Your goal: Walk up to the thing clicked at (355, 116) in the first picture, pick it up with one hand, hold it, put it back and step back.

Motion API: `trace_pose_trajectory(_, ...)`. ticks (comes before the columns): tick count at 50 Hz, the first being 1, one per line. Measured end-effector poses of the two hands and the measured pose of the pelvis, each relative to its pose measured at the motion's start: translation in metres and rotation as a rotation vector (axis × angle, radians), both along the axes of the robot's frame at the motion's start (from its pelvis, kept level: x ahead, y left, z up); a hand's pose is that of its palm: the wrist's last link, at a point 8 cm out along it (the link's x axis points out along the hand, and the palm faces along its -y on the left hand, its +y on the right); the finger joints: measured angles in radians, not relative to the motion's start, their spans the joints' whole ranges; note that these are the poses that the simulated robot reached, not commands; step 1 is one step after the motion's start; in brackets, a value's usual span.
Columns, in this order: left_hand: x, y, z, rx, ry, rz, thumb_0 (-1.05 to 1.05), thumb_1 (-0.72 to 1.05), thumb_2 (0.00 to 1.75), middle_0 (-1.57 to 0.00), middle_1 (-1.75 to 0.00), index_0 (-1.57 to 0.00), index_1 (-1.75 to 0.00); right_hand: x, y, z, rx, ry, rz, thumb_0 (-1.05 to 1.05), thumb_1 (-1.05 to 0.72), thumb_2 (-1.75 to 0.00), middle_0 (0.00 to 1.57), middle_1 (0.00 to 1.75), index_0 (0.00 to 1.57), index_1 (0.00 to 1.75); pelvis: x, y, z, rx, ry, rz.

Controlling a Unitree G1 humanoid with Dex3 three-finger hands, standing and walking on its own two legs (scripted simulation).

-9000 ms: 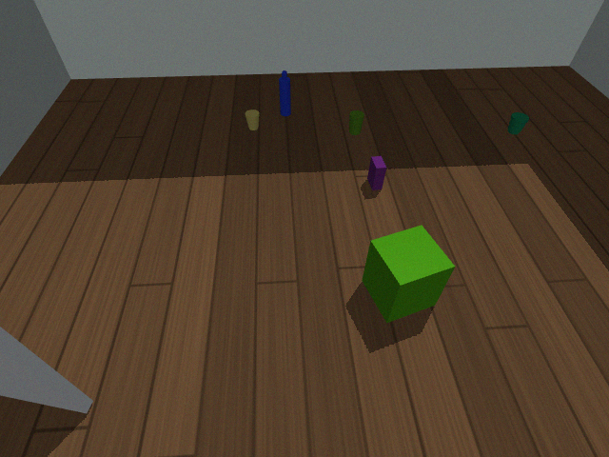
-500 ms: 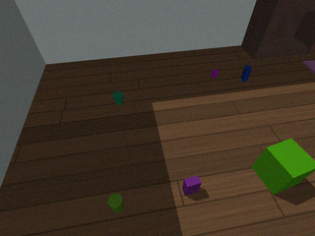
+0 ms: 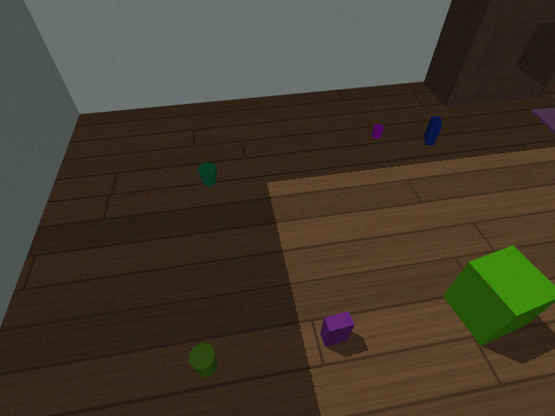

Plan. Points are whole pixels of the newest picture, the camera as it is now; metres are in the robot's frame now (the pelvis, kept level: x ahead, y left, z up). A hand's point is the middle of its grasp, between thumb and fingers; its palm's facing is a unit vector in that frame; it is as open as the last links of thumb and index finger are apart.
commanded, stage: stand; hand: left
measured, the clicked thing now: (204, 361) +0.45 +0.24 -0.72
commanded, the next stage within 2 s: walk up in 0.28 s
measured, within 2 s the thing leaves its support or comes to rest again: neither
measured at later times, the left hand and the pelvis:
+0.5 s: hand out of the picture +0.07 +0.29 -0.17, palm faces -0.01 -0.92 -0.39, open 7.4 cm; pelvis -0.04 +0.02 -0.02, yaw +0 degrees
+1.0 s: hand out of the picture -0.03 +0.31 -0.18, palm faces -0.12 -0.91 -0.40, open 7.4 cm; pelvis -0.14 +0.04 -0.03, yaw -6 degrees
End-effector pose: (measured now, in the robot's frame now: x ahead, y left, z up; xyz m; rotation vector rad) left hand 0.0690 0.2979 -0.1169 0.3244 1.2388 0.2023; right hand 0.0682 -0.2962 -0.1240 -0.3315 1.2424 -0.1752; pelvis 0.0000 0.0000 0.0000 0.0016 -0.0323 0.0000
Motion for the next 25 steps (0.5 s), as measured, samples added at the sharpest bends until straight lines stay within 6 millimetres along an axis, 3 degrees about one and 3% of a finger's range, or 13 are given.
trace_pose_trajectory(15,-0.002,0.002,0.001,0.004,-0.002,0.007,0.0,0.91,0.89,-0.2,-0.3,-0.21,-0.3,0.0,0.001,-0.001,0.005,-0.005,-0.004,0.01,-0.91,-0.9,0.2,0.3,0.21,0.3,-0.001,0.0,-0.001,0.0,0.001,-0.002)
trace_pose_trajectory(20,-0.004,0.012,-0.003,0.022,-0.023,0.033,0.0,0.9,0.89,-0.2,-0.3,-0.21,-0.3,-0.004,-0.005,-0.005,-0.016,0.004,-0.016,0.0,-0.91,-0.9,0.2,0.3,0.21,0.3,-0.02,0.004,-0.008,-0.005,0.005,0.0)
trace_pose_trajectory(25,-0.004,0.032,-0.011,0.046,-0.043,-0.005,0.0,0.9,0.89,-0.2,-0.3,-0.21,-0.3,-0.021,-0.003,-0.005,-0.058,0.014,-0.028,0.0,-0.91,-0.9,0.2,0.3,0.2,0.3,-0.039,0.022,-0.016,0.007,0.009,-0.004)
